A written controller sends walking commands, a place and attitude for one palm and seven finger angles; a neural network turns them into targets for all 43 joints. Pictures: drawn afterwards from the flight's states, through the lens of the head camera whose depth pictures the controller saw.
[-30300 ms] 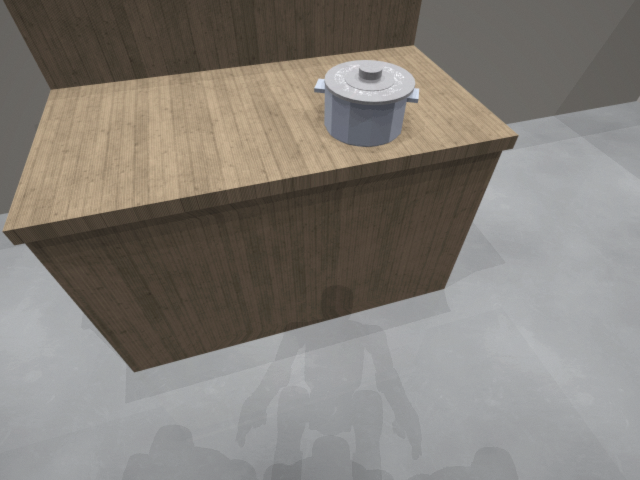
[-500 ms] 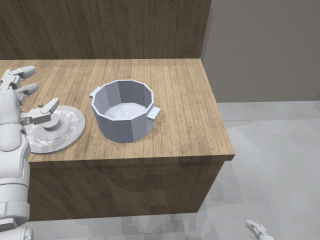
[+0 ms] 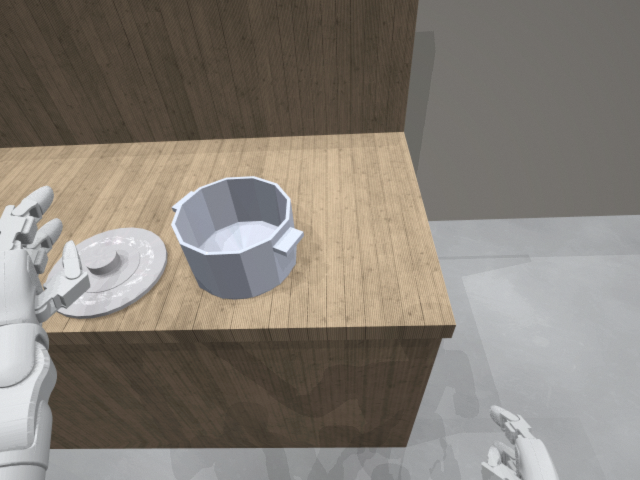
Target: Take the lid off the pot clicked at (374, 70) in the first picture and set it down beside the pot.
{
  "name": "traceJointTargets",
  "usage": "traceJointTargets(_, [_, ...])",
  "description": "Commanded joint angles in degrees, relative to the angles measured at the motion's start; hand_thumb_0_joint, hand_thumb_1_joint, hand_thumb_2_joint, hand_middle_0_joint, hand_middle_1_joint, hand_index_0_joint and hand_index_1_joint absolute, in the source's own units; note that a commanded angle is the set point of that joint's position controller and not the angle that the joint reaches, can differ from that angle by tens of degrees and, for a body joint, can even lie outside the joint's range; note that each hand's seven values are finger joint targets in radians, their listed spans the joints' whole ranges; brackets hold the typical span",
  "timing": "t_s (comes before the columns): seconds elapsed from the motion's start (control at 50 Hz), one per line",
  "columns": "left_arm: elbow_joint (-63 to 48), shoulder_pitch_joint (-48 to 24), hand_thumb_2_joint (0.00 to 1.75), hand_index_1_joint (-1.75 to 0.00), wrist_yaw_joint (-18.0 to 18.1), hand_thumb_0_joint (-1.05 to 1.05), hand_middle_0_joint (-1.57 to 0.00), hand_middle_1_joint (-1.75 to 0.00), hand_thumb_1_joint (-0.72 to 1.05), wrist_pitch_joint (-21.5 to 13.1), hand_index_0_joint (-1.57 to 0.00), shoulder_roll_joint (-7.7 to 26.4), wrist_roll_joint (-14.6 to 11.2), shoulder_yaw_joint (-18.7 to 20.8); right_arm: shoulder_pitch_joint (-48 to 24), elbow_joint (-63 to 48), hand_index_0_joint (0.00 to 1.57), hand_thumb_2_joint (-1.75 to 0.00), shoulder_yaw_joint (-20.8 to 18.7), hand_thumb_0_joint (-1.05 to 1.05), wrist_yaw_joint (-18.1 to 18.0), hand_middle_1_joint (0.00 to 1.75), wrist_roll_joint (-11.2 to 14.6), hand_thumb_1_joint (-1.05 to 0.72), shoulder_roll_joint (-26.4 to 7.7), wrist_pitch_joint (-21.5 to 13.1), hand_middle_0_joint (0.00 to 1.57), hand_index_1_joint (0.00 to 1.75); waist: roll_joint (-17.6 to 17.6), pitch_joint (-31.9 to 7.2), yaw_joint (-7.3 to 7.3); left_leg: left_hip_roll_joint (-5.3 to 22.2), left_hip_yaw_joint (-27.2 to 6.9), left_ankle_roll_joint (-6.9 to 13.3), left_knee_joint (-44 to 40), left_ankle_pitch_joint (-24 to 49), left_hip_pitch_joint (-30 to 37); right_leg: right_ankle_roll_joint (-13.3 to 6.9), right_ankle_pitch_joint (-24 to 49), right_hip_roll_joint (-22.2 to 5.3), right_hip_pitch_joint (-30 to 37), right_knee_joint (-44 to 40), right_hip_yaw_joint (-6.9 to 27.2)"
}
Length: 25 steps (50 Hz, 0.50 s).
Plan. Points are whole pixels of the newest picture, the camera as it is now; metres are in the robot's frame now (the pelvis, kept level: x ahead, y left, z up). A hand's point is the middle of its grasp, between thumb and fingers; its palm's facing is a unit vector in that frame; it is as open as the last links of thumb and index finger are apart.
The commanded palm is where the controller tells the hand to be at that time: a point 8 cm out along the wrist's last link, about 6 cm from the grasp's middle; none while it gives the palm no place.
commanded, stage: draw the hand back to the body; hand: left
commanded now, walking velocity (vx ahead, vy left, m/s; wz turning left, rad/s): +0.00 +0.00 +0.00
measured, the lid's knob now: (102, 260) +0.47 +0.44 -0.03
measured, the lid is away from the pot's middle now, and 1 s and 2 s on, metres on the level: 0.25 0.25 0.25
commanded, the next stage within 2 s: step back with the hand held close in 0.78 s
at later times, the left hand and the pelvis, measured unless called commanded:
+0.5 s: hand (71, 338) +0.21 +0.26 +0.15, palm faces +0.38 -0.85 -0.35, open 7.4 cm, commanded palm +0.15 +0.30 +0.18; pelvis +0.00 +0.01 +0.00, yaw +0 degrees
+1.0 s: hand out of the picture +0.16 +0.30 +0.17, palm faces +0.40 -0.82 -0.40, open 7.4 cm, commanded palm +0.10 +0.33 +0.17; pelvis -0.03 +0.05 +0.00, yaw +1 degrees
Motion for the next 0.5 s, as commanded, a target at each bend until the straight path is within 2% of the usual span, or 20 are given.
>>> traceJointTargets(0.0, [-18.96,-11.06,0.9,-0.3,0.85,0.0,-0.2,-0.3,0.9,-4.97,-0.2,14.68,-0.41,5.33,-6.91,-8.92,0.2,-0.9,-2.26,0.0,-0.54,0.3,-0.37,-0.9,-5.32,-3.92,0.2,0.3,-1.39,-9.66,0.39,-2.7,3.5,4.37,1.28,14.03,12.66,2.78,31.71,-3.11,-7.11,-3.52,-0.03])
traceJointTargets(0.02, [-19.89,-9.53,0.9,-0.3,0.95,0.0,-0.2,-0.3,0.9,-4.97,-0.2,14.7,-0.43,5.76,-6.92,-9.02,0.2,-0.9,-2.26,0.0,-0.55,0.3,-0.42,-0.9,-5.25,-4.03,0.2,0.3,-1.21,-9.99,0.59,-2.62,3.5,4.33,1.23,14.46,12.7,2.79,32.23,-3.27,-6.69,-3.23,-0.02])
traceJointTargets(0.06, [-19.26,-5.54,0.9,-0.3,1.01,0.0,-0.2,-0.3,0.9,-4.59,-0.2,14.57,-0.58,6.87,-6.99,-8.89,0.2,-0.9,-2.28,0.0,-0.66,0.3,-0.58,-0.9,-5.16,-3.88,0.2,0.3,-3.49,-8.89,0.9,-2.71,3.59,4.3,1.22,14.54,11.52,3.12,34.38,-3.54,-6.1,-2.91,-0.09])
traceJointTargets(0.12, [-22.0,-2.26,0.9,-0.3,0.6,0.0,-0.2,-0.3,0.9,-4.65,-0.2,12.48,-0.86,5.59,-7.43,-9.18,0.2,-0.9,-2.36,0.0,-0.66,0.3,-0.59,-0.9,-4.86,-3.64,0.2,0.3,-2.47,-8.23,0.8,-2.7,3.89,4.25,1.32,14.64,11.64,3.23,35.09,-3.82,-6.26,-2.93,-0.01])
traceJointTargets(0.16, [-24.27,-0.37,0.9,-0.3,0.47,0.0,-0.2,-0.3,0.9,-4.77,-0.2,11.3,-0.93,4.63,-7.9,-9.7,0.2,-0.9,-2.35,0.0,-0.63,0.3,-0.68,-0.9,-4.6,-3.75,0.2,0.3,-3.51,-8.17,0.96,-2.59,3.68,4.3,1.07,14.37,12.0,3.19,33.76,-3.71,-6.51,-3.11,-0.21])
traceJointTargets(0.18, [-26.65,0.28,0.9,-0.3,0.46,0.0,-0.2,-0.3,0.9,-5.18,-0.2,11.3,-0.87,4.45,-8.11,-9.76,0.2,-0.9,-2.35,0.0,-0.6,0.3,-0.7,-0.9,-4.5,-3.96,0.2,0.3,-1.93,-8.38,0.92,-2.62,3.73,4.33,1.22,15.12,12.66,2.97,34.27,-3.7,-6.33,-3.31,-0.25])
traceJointTargets(0.2, [-25.75,2.89,0.9,-0.3,0.46,0.0,-0.2,-0.3,0.9,-5.04,-0.2,11.1,-0.91,4.82,-7.89,-9.66,0.2,-0.9,-2.36,0.0,-0.63,0.3,-0.84,-0.9,-4.45,-3.88,0.2,0.3,-2.65,-7.83,1.09,-2.55,3.69,4.32,1.2,14.88,12.22,3.01,33.46,-3.55,-6.74,-3.26,-0.48])
traceJointTargets(0.26, [-31.94,4.31,0.9,-0.3,0.7,0.0,-0.2,-0.3,0.9,-5.48,-0.2,11.29,-0.74,4.94,-8.42,-10.47,0.2,-0.9,-2.26,0.0,-0.62,0.3,-0.95,-0.9,-4.17,-4.28,0.2,0.3,-0.82,-9.07,1.46,-2.49,3.45,4.21,0.95,16.48,13.4,2.64,33.38,-3.53,-6.1,-3.03,-0.66])
traceJointTargets(0.32, [-30.65,10.94,0.9,-0.3,0.69,0.0,-0.2,-0.3,0.9,-4.97,-0.2,10.22,-0.9,5.27,-7.95,-10.15,0.2,-0.9,-2.25,0.0,-0.71,0.3,-1.31,-0.9,-3.94,-4.05,0.2,0.3,-2.91,-7.11,1.61,-2.2,3.39,4.15,0.78,15.61,12.33,2.64,31.77,-3.42,-6.7,-3.45,-0.98])
traceJointTargets(0.36, [-32.64,13.52,0.9,-0.3,0.43,0.0,-0.2,-0.3,0.9,-4.86,-0.2,9.16,-0.76,4.53,-8.25,-10.56,0.2,-0.9,-2.36,0.0,-0.67,0.3,-1.33,-0.9,-3.82,-3.92,0.2,0.3,-3.97,-7.32,1.68,-2.13,3.67,4.23,0.93,16.02,12.48,2.74,32.33,-3.47,-6.64,-3.31,-1.14])
traceJointTargets(0.38, [-34.46,14.3,0.9,-0.3,0.26,0.0,-0.2,-0.3,0.9,-5.04,-0.2,8.44,-0.65,3.52,-8.39,-10.7,0.2,-0.9,-2.23,0.0,-0.57,0.3,-1.32,-0.9,-3.68,-3.95,0.2,0.3,-2.48,-7.22,1.6,-2.15,3.53,4.17,0.8,16.44,12.83,2.52,31.57,-3.33,-6.77,-3.46,-1.23])
traceJointTargets(0.44, [-37.78,16.31,0.9,-0.3,0.24,0.0,-0.2,-0.3,0.9,-4.96,-0.2,7.39,-0.57,2.12,-8.65,-11.39,0.2,-0.9,-2.02,0.0,-0.47,0.3,-1.39,-0.9,-3.47,-4.17,0.2,0.3,-1.11,-6.53,1.66,-1.87,2.94,3.9,0.21,14.83,12.78,2.26,27.19,-3.12,-7.78,-3.94,-1.54])
traceJointTargets(0.48, [-38.99,18.45,0.9,-0.3,0.5,0.0,-0.2,-0.3,0.9,-5.07,-0.2,7.89,-0.4,2.6,-8.7,-11.27,0.2,-0.9,-1.86,0.0,-0.6,0.3,-1.61,-0.9,-3.29,-4.5,0.2,0.3,-1.72,-5.37,1.67,-1.87,2.66,3.88,0.14,13.9,12.6,2.13,25.24,-2.93,-8.51,-4.6,-1.61])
